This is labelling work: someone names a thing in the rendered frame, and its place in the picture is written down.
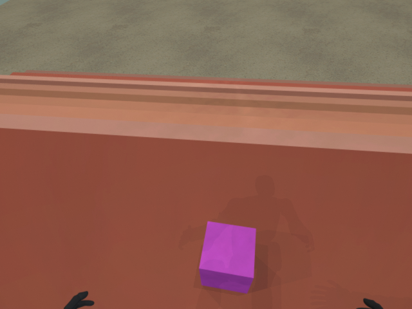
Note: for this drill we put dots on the carton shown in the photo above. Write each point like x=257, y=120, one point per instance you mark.
x=227, y=258

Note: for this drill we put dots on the robot left hand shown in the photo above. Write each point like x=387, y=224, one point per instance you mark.
x=77, y=303

